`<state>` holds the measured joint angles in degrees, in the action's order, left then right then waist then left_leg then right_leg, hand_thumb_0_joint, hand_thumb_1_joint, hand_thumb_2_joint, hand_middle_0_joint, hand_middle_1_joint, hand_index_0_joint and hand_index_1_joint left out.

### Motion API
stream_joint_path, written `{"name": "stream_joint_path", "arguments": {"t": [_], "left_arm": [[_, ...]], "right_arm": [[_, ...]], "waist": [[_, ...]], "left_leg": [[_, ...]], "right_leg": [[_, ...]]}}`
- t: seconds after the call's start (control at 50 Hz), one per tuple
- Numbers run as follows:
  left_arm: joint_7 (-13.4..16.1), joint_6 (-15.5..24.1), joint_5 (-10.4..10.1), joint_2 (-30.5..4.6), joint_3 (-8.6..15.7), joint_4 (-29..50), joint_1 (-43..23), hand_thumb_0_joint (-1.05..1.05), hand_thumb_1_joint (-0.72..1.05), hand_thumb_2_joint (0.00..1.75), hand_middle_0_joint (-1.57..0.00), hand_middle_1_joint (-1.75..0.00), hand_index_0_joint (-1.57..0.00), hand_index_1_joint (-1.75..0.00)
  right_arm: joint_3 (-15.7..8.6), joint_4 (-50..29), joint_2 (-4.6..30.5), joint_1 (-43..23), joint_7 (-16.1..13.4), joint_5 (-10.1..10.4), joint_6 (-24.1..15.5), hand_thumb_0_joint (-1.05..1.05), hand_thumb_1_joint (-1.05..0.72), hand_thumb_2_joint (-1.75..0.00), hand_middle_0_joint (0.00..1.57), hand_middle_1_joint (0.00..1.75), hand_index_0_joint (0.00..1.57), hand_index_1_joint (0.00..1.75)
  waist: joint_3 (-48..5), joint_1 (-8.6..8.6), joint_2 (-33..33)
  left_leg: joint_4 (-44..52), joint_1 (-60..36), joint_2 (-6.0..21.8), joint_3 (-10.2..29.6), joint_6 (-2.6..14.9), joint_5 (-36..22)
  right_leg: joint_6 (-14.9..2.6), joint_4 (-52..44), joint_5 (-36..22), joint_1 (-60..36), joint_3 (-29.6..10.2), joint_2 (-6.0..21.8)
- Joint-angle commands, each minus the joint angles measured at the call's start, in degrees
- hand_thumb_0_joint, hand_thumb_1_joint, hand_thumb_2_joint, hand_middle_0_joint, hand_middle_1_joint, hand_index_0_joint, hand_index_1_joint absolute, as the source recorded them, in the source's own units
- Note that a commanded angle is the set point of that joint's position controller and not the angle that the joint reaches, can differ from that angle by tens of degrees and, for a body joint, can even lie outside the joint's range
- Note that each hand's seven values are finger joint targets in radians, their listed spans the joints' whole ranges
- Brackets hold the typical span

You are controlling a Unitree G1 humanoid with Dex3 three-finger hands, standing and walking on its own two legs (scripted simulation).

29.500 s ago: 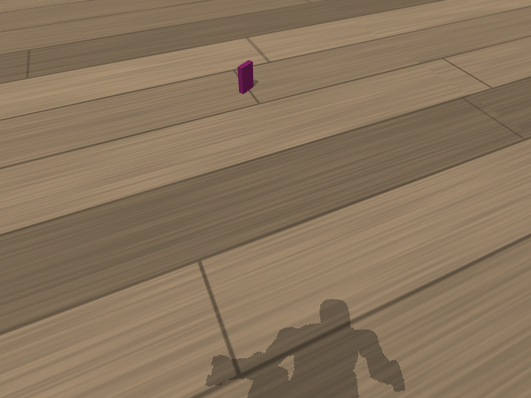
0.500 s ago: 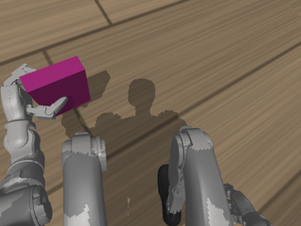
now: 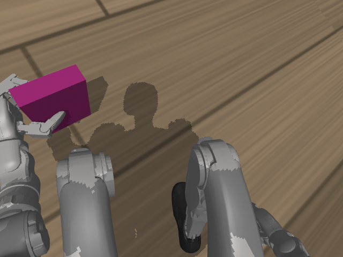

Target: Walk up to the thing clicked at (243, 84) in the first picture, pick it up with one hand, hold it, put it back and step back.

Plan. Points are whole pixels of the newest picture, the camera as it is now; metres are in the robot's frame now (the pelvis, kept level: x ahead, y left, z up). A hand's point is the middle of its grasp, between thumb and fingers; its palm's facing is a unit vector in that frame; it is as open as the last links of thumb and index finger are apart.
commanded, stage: lower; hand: left
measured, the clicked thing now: (59, 105) +0.43 +0.22 -0.11
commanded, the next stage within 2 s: loosen in 1.24 s
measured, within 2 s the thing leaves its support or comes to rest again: rests again in 1.52 s
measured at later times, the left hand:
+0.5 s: hand (45, 112) +0.43 +0.26 -0.15, palm faces +0.29 -0.96 +0.00, open 8.3 cm
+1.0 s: hand (48, 112) +0.43 +0.26 -0.17, palm faces +0.32 -0.95 +0.01, open 8.3 cm
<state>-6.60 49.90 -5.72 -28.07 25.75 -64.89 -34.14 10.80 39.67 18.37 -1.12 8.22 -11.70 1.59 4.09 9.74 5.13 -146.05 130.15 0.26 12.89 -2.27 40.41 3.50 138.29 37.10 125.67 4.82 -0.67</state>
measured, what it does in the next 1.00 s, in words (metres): stands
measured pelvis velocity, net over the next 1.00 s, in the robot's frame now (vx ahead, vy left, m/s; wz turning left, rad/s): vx -0.01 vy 0.02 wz -0.09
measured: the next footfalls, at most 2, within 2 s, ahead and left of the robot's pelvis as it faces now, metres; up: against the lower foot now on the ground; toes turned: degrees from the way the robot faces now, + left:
none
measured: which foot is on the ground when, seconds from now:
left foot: down 0.00-1.00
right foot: down 0.00-1.00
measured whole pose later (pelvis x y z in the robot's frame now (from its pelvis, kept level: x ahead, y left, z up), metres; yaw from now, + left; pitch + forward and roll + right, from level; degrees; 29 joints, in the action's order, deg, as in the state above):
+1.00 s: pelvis -0.01 +0.02 -0.01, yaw -5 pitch +15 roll -17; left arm 4.2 61.8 -2.4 -41.1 27.1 -79.6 -36.8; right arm 24.7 34.5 20.1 -7.5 10.3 -19.2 0.9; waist 14.3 14.2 13.1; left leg -151.8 127.8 0.2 19.8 -0.7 40.7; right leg 4.1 137.5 34.9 119.8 10.3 -3.1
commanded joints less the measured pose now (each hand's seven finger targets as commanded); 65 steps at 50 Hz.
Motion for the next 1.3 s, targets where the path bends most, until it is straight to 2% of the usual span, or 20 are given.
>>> {"name": "stream_joint_path", "arguments": {"t": [0.0, 0.08, 0.1, 0.12, 0.14, 0.24, 0.28, 0.34, 0.44, 0.54, 0.58, 0.66, 0.68, 0.76, 0.8, 0.98, 1.06, 1.1, 1.2, 1.28], "left_arm": [[1.21, 5.99, -0.55, -10.72, 1.57, 6.72, -13.89, 0.00, 0.14, 1.20, -1.21, -1.37, -1.23, -1.36], [1.53, 8.31, 0.66, -14.17, 2.22, 5.43, -15.49, 0.00, 0.20, 1.19, -1.19, -1.35, -1.22, -1.34], [1.76, 8.83, 0.89, -15.84, 3.37, 5.47, -14.62, 0.00, 0.18, 1.18, -1.19, -1.34, -1.21, -1.33], [1.76, 9.26, 0.94, -15.81, 2.96, 5.13, -15.68, 0.00, 0.18, 1.17, -1.17, -1.32, -1.19, -1.31], [1.93, 9.64, 0.71, -16.35, 4.09, 4.69, -14.48, 0.00, 0.15, 1.17, -1.17, -1.32, -1.19, -1.31], [3.34, 10.42, 1.06, -17.00, 4.00, 2.09, -13.59, 0.00, 0.17, 1.16, -1.16, -1.30, -1.18, -1.29], [3.54, 10.79, 1.32, -16.25, 2.62, 1.37, -13.65, 0.00, 0.16, 1.14, -1.16, -1.30, -1.18, -1.29], [4.27, 11.07, 1.62, -16.01, 1.70, -0.15, -14.36, 0.00, 0.16, 1.16, -1.18, -1.31, -1.19, -1.30], [6.00, 12.47, 0.97, -16.33, 2.23, -1.31, -13.92, 0.00, 0.19, 1.16, -1.15, -1.29, -1.17, -1.29], [7.53, 14.04, 2.47, -19.31, 2.03, -2.85, -16.00, 0.00, 0.23, 1.19, -1.15, -1.30, -1.17, -1.30], [8.25, 14.82, 2.70, -20.88, 3.39, -2.62, -15.89, 0.00, 0.22, 1.19, -1.16, -1.30, -1.18, -1.30], [9.31, 15.42, 3.51, -21.69, 3.46, -4.51, -16.09, 0.00, 0.23, 1.19, -1.17, -1.30, -1.18, -1.29], [9.30, 15.49, 3.48, -20.36, 2.68, -4.23, -14.84, 0.00, 0.22, 1.20, -1.16, -1.30, -1.17, -1.30], [9.72, 15.52, 3.82, -20.83, 2.02, -5.15, -14.72, 0.00, 0.22, 1.20, -1.16, -1.30, -1.17, -1.30], [9.81, 15.53, 3.79, -19.45, 0.79, -6.08, -15.37, 0.00, 0.24, 1.20, -1.16, -1.30, -1.17, -1.30], [11.33, 16.88, 3.01, -21.78, 1.99, -6.61, -15.70, 0.00, 0.27, 1.23, -1.16, -1.30, -1.17, -1.30], [11.66, 17.55, 3.89, -22.99, 2.46, -7.74, -14.55, 0.00, 0.26, 1.23, -1.18, -1.30, -1.19, -1.31], [11.78, 17.87, 3.89, -23.78, 2.75, -6.86, -14.07, 0.00, 0.30, 1.22, -1.15, -1.28, -1.16, -1.28], [12.08, 17.90, 3.86, -22.56, 1.88, -8.58, -13.52, 0.00, 0.30, 1.22, -1.15, -1.27, -1.15, -1.28], [11.88, 18.04, 3.73, -22.38, 0.93, -8.33, -14.55, 0.00, 0.30, 1.22, -1.18, -1.28, -1.18, -1.29]], "right_arm": [[-3.81, -2.56, 16.13, 4.83, -0.67, -0.63, -0.13, 0.00, -0.91, -0.90, 0.20, 0.30, 0.20, 0.30], [-2.11, -3.11, 16.69, 3.29, -0.50, -1.84, -0.24, 0.00, -0.91, -0.90, 0.20, 0.30, 0.20, 0.30], [-1.90, -3.00, 16.80, 3.16, -0.41, -2.13, -0.19, 0.00, -0.92, -0.91, 0.20, 0.30, 0.20, 0.30], [-1.37, -3.38, 17.17, 2.40, -0.37, -2.40, -0.23, 0.00, -0.91, -0.90, 0.20, 0.30, 0.20, 0.30], [-1.08, -3.48, 17.45, 2.44, -0.38, -2.54, -0.15, 0.00, -0.92, -0.91, 0.20, 0.30, 0.20, 0.30], [0.65, -3.79, 18.71, 1.49, -0.16, -3.77, 0.05, 0.00, -0.92, -0.91, 0.20, 0.30, 0.20, 0.30], [1.00, -3.85, 18.98, 0.91, -0.07, -4.05, 0.14, 0.00, -0.93, -0.91, 0.20, 0.30, 0.20, 0.30], [1.67, -4.24, 19.30, 0.47, 0.07, -4.37, -0.09, 0.00, -0.92, -0.91, 0.20, 0.30, 0.20, 0.30], [2.74, -4.80, 20.05, -0.13, 0.43, -4.96, -0.17, 0.00, -0.91, -0.90, 0.20, 0.30, 0.20, 0.30], [4.24, -4.98, 20.10, -1.94, 0.41, -5.72, 0.01, 0.00, -0.91, -0.90, 0.20, 0.30, 0.20, 0.30], [4.61, -5.19, 20.40, -2.34, 0.40, -6.15, 0.13, 0.00, -0.91, -0.90, 0.20, 0.30, 0.20, 0.30], [5.27, -5.53, 21.06, -2.91, 0.61, -6.76, 0.19, 0.00, -0.91, -0.90, 0.20, 0.30, 0.20, 0.30], [5.54, -5.60, 20.69, -2.99, 0.72, -7.03, 0.19, 0.00, -0.91, -0.91, 0.20, 0.30, 0.20, 0.30], [5.95, -5.78, 21.19, -3.43, 0.79, -7.12, 0.05, 0.00, -0.91, -0.91, 0.20, 0.30, 0.20, 0.30], [6.19, -5.89, 21.40, -3.54, 0.86, -7.25, -0.04, 0.00, -0.91, -0.91, 0.20, 0.30, 0.20, 0.30], [7.58, -6.37, 21.24, -4.51, 0.98, -7.67, -0.31, 0.00, -0.89, -0.90, 0.20, 0.30, 0.20, 0.30], [8.08, -6.53, 21.62, -4.99, 1.04, -8.04, -0.11, 0.00, -0.90, -0.90, 0.20, 0.30, 0.20, 0.30], [8.16, -6.47, 21.47, -5.13, 0.98, -8.26, -0.04, 0.00, -0.89, -0.90, 0.20, 0.30, 0.20, 0.30], [8.62, -6.64, 21.76, -5.35, 1.01, -8.50, 0.00, 0.00, -0.89, -0.90, 0.20, 0.30, 0.20, 0.30], [8.86, -6.75, 22.04, -6.15, 1.03, -8.49, -0.17, 0.00, -0.89, -0.90, 0.20, 0.30, 0.20, 0.30]], "waist": [[-33.16, 2.72, -13.34], [-33.26, 3.65, -15.71], [-33.71, 2.98, -16.25], [-32.54, 3.78, -17.07], [-32.86, 3.78, -17.37], [-30.83, 4.94, -21.51], [-29.72, 5.39, -22.12], [-27.74, 6.82, -19.36], [-28.01, 7.07, -18.82], [-25.42, 7.96, -19.84], [-25.06, 7.60, -20.71], [-23.45, 8.57, -22.16], [-24.67, 8.34, -21.60], [-23.60, 8.83, -22.06], [-23.39, 9.94, -21.11], [-22.65, 9.33, -20.57], [-21.73, 9.69, -21.55], [-22.42, 8.89, -22.06], [-21.90, 10.06, -21.66], [-19.48, 10.57, -20.99]], "left_leg": [[15.48, -19.89, 0.55, -5.72, 2.13, -5.70], [14.87, -20.79, 0.88, -5.44, 2.01, -5.13], [14.73, -20.97, 1.00, -5.43, 1.91, -5.11], [14.75, -20.95, 1.04, -5.27, 1.84, -4.47], [15.01, -22.70, 1.23, -4.97, 1.55, -5.50], [15.68, -24.51, 1.42, -3.56, 0.66, -7.27], [15.59, -24.89, 1.49, -3.34, 0.50, -7.38], [14.56, -22.95, 1.48, -2.90, 1.05, -6.36], [14.76, -24.30, 1.63, -1.43, 0.73, -7.22], [14.00, -23.21, 1.91, -1.18, 0.92, -6.13], [14.38, -23.71, 2.08, -0.98, 0.74, -5.65], [15.23, -24.37, 2.38, -0.10, 0.38, -4.40], [14.52, -24.98, 2.34, -0.37, 0.47, -5.69], [14.93, -25.50, 2.54, 0.49, 0.21, -6.31], [14.73, -25.13, 2.47, 1.05, 0.35, -5.82], [13.91, -24.26, 2.56, 1.30, 0.57, -5.50], [14.72, -25.13, 2.96, 2.16, 0.16, -5.67], [14.00, -25.27, 2.91, 1.45, 0.26, -6.59], [13.92, -25.52, 3.04, 2.17, 0.22, -7.67], [14.71, -24.98, 3.31, 3.10, 0.15, -5.16]], "right_leg": [[-4.56, -11.74, -7.90, -19.14, 7.20, -2.02], [-4.40, -11.21, -7.77, -20.40, 7.50, -2.20], [-4.47, -11.12, -7.75, -20.77, 7.49, -2.39], [-4.41, -10.93, -7.44, -20.26, 7.78, -2.34], [-4.48, -10.76, -8.16, -20.47, 8.12, -2.40], [-4.77, -9.28, -9.89, -19.94, 9.57, -2.41], [-4.83, -9.04, -10.21, -19.38, 9.88, -2.40], [-4.40, -9.89, -10.13, -19.78, 10.24, -2.54], [-4.25, -9.48, -10.74, -20.31, 11.39, -2.72], [-4.13, -9.50, -10.20, -20.43, 11.49, -2.97], [-4.19, -9.45, -9.69, -20.46, 11.72, -3.04], [-4.23, -9.16, -8.99, -19.51, 12.50, -3.10], [-4.12, -9.48, -10.16, -20.79, 12.25, -3.29], [-4.10, -8.98, -10.70, -20.05, 12.91, -3.31], [-3.91, -9.00, -10.83, -20.18, 13.33, -3.47], [-3.73, -9.62, -10.60, -21.61, 13.62, -4.11], [-3.83, -9.01, -10.65, -21.14, 14.25, -4.15], [-3.85, -9.29, -11.32, -22.18, 13.78, -4.38], [-3.82, -9.12, -12.52, -22.16, 14.46, -4.53], [-3.62, -9.21, -10.68, -20.70, 14.96, -4.43]]}}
